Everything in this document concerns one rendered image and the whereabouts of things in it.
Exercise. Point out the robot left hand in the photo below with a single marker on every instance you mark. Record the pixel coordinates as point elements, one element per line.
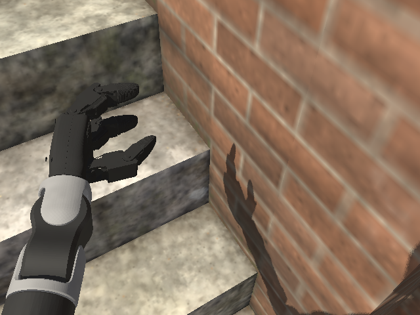
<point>75,137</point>

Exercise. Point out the left robot forearm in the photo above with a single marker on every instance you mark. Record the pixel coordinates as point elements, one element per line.
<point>49,272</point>

